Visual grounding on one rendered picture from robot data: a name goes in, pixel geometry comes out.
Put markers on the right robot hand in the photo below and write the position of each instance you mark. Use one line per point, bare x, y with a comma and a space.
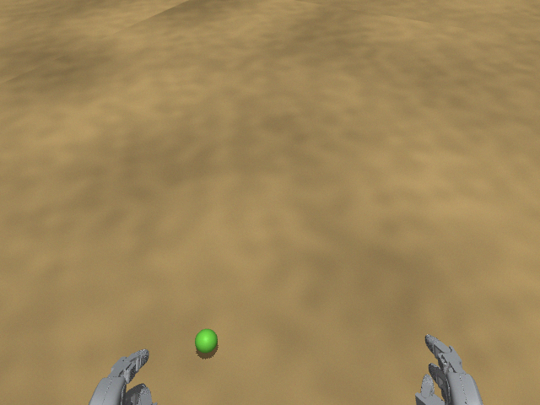
457, 387

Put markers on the ball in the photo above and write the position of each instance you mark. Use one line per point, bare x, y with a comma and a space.
206, 340

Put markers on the left robot hand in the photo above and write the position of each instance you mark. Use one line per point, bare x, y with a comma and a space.
112, 389

